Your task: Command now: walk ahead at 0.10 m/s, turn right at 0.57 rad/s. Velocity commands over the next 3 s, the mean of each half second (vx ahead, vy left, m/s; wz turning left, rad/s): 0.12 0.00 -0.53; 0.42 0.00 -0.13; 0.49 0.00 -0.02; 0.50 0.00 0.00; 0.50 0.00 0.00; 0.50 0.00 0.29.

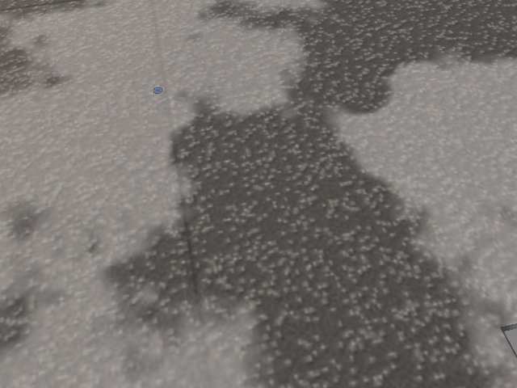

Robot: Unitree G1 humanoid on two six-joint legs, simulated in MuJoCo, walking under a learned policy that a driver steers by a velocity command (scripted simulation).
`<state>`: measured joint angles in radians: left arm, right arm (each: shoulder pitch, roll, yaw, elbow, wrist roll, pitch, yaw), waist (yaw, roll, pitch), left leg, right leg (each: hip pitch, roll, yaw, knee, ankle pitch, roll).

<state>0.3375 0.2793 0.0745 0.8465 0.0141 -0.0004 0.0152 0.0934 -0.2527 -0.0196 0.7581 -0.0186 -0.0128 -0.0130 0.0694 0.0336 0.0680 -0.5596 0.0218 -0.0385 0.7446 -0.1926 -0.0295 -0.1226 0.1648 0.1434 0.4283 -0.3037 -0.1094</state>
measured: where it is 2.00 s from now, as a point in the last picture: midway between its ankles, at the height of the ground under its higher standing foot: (367, 267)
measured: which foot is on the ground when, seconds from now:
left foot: up 0.00-0.06, down 0.08-0.50, up 0.52-0.96, down 0.98-1.00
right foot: down 0.00-0.08, up 0.10-0.48, down 0.50-1.00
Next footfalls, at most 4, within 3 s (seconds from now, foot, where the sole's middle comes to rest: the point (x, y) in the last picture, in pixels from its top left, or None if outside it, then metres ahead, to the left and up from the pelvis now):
0.08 left None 0.16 0.11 -0.77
0.50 right None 0.04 -0.09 -0.77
0.98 left None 0.42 0.00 -0.77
1.50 right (395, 311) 0.66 -0.27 -0.77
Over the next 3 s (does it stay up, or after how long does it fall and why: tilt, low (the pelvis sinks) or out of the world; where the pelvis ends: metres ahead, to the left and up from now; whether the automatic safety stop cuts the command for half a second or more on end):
stays up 1.29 -0.36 0.01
